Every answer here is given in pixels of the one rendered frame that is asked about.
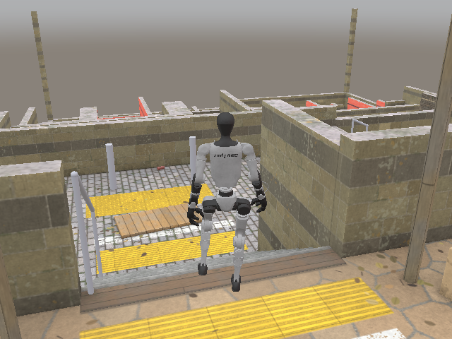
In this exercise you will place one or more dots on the stairs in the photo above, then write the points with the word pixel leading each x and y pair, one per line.
pixel 185 266

